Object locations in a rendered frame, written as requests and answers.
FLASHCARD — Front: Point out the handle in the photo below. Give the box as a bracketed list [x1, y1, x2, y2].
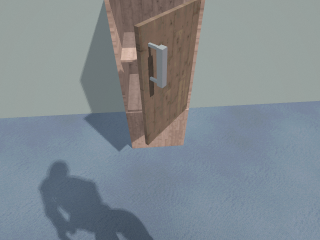
[148, 42, 168, 88]

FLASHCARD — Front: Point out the cupboard door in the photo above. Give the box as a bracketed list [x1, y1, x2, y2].
[134, 0, 202, 145]

